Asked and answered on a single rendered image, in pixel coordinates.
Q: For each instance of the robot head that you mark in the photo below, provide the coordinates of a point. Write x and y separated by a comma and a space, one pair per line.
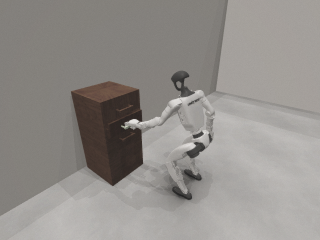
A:
180, 76

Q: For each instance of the robot left forearm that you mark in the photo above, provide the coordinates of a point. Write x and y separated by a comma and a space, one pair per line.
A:
148, 124

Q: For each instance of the drawer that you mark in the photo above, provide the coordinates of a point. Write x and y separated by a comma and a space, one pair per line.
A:
113, 127

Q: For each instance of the right robot hand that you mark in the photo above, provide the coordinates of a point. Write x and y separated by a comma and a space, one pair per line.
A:
212, 134

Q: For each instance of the robot right forearm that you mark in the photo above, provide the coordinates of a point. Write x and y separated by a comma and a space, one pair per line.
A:
209, 122

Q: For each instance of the robot left thigh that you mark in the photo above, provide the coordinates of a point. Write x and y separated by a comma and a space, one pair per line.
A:
188, 149

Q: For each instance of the handle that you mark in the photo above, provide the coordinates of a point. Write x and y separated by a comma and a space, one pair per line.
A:
128, 137
125, 109
125, 127

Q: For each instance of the left robot hand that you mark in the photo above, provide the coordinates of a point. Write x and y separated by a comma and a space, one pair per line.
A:
132, 123

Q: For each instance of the cabinet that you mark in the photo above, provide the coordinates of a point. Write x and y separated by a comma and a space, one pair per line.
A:
111, 159

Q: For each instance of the left robot upper arm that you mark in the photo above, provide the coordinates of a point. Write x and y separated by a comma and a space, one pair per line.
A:
173, 106

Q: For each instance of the right robot upper arm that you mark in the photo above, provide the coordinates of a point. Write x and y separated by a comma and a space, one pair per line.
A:
205, 103

